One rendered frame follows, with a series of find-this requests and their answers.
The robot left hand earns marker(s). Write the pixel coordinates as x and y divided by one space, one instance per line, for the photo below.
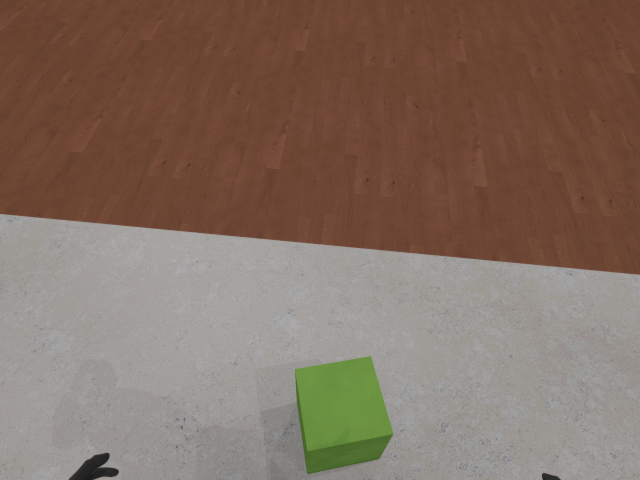
90 471

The carton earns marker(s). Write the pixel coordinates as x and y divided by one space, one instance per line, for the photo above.
343 417

